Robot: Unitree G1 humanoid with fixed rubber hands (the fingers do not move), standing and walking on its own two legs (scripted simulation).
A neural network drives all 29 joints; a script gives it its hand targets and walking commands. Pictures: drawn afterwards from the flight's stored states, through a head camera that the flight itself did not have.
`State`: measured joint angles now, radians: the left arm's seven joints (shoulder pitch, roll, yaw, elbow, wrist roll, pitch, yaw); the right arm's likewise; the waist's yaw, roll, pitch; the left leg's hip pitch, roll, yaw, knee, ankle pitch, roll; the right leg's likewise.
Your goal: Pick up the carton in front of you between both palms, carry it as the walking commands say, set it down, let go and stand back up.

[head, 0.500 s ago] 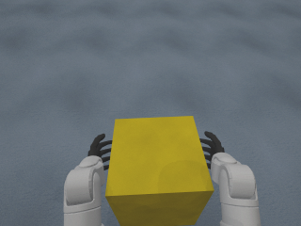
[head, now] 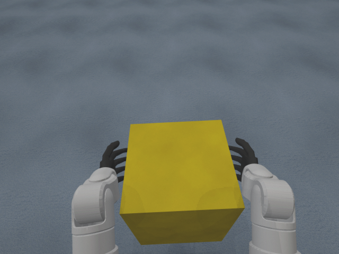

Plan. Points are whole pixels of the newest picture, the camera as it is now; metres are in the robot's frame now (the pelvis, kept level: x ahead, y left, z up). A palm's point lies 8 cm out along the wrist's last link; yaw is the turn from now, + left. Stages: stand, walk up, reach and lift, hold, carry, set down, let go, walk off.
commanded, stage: carry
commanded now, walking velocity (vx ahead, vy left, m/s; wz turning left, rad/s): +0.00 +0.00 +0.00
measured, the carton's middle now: (178, 186) +0.27 +0.00 +0.00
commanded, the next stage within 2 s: hold in 1.96 s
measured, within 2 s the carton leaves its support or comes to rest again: neither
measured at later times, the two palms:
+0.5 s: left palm (101, 167) +0.30 +0.18 +0.07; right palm (230, 159) +0.30 -0.12 +0.07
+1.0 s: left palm (102, 184) +0.27 +0.18 +0.03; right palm (229, 177) +0.28 -0.12 +0.03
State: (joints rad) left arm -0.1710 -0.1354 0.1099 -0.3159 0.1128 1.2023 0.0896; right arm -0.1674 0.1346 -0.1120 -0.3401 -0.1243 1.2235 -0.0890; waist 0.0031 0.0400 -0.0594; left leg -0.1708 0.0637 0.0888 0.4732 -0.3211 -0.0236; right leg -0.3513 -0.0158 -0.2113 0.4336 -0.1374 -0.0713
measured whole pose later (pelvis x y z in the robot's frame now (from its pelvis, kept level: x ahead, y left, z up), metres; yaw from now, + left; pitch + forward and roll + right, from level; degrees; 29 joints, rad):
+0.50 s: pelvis +0.04 +0.02 -0.01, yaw +1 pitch +3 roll -1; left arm -0.14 -0.13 0.10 -0.25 0.13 1.16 0.08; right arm -0.13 0.13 -0.10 -0.25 -0.14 1.16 -0.08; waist 0.01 0.02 -0.11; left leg -0.13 0.05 0.13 0.53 -0.45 -0.01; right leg -0.36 -0.06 -0.19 0.59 -0.28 -0.03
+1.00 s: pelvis +0.00 +0.02 +0.00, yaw +1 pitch +1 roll +0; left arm -0.20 -0.14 0.16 0.17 0.25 0.78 0.02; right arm -0.19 0.14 -0.16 0.16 -0.25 0.78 -0.02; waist 0.01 0.01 -0.10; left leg -0.16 0.03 0.14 0.52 -0.38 0.01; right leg -0.36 -0.07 -0.19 0.51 -0.17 -0.03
